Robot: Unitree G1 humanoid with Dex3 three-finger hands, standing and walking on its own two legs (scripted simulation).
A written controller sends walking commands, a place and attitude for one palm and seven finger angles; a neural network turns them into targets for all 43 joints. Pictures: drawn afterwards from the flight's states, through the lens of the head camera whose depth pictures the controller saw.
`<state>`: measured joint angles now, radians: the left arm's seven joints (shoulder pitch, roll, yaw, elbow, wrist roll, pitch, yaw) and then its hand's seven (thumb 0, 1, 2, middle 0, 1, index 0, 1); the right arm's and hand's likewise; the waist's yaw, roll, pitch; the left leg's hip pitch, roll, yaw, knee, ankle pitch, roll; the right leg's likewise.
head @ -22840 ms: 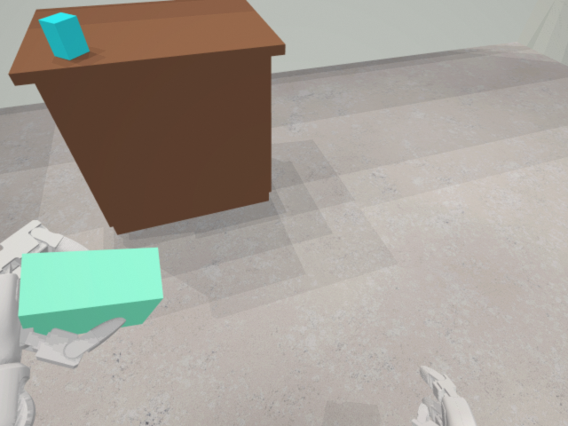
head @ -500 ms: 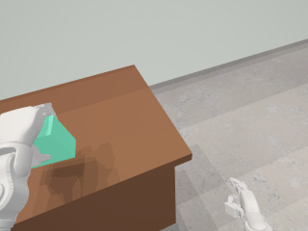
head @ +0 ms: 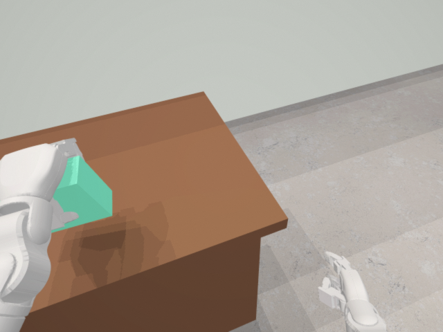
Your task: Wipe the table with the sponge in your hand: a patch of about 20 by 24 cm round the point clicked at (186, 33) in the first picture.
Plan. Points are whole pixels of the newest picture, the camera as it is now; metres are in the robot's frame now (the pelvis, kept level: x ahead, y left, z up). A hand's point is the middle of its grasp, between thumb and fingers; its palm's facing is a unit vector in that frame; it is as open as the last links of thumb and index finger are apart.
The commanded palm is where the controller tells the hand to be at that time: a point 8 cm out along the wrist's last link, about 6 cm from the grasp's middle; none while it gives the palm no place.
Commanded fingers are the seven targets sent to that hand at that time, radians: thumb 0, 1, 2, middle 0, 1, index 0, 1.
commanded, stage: move the sponge above the wiping area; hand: left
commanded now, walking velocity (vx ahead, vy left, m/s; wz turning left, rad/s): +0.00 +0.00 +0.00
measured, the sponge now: (69, 202) +0.25 +0.33 +0.13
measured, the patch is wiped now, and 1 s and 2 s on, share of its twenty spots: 0.00 0.00 0.00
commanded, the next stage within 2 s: lower the sponge onto the table in 1.78 s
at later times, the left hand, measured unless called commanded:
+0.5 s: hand (66, 177) +0.26 +0.32 +0.18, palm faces +0.21 -0.02 -0.98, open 9.9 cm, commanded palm +0.21 +0.31 +0.23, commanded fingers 0.00 0.10 1.30 -1.20 -1.60 -1.20 -1.60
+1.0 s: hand (49, 190) +0.24 +0.34 +0.17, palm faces +0.15 -0.01 -0.99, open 9.9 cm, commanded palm +0.20 +0.31 +0.23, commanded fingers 0.00 0.10 1.30 -1.20 -1.60 -1.20 -1.60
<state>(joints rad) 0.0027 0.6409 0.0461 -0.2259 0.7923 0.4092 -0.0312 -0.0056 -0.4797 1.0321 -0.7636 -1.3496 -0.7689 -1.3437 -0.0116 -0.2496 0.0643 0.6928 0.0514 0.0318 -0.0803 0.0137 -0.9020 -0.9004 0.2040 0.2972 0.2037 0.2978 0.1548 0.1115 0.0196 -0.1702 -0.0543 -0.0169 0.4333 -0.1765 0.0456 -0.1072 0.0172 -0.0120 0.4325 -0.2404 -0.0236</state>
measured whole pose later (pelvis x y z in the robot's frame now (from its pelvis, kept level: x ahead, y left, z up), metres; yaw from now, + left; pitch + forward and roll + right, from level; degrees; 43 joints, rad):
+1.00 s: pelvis +0.01 -0.02 +0.00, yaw +1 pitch -4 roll +0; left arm 0.02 0.68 0.11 -0.14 0.76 0.44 -0.07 -0.01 -0.48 1.03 -0.76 -1.35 -0.77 -1.35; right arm 0.01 -0.28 0.05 0.68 0.07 0.05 -0.09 0.01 -0.90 -0.90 0.20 0.30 0.20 0.30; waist 0.14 0.12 0.01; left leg -0.19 -0.04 -0.04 0.46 -0.21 0.02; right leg -0.11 0.04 -0.04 0.45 -0.27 -0.05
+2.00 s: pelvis +0.01 -0.01 +0.00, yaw +0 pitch -2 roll -1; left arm 0.15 0.66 0.12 -0.21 0.73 0.52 -0.12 -0.01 -0.48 1.03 -0.76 -1.36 -0.76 -1.35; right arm 0.03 -0.32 0.05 0.65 0.07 0.07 -0.07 0.01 -0.90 -0.90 0.21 0.30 0.20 0.30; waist 0.13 0.13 0.01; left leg -0.22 -0.05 -0.02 0.46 -0.20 0.04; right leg -0.15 0.03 -0.01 0.44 -0.25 -0.03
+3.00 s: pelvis +0.02 -0.02 +0.00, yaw +0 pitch -3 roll +0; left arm 0.24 0.63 0.06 -0.25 0.80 0.38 -0.08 0.00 -0.48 1.04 -0.76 -1.36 -0.77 -1.35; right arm 0.05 -0.29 0.05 0.65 0.04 0.06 -0.06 0.01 -0.90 -0.90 0.21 0.30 0.20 0.30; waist 0.13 0.12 0.00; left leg -0.20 -0.03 -0.02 0.47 -0.22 0.03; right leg -0.13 0.04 -0.01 0.46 -0.27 -0.04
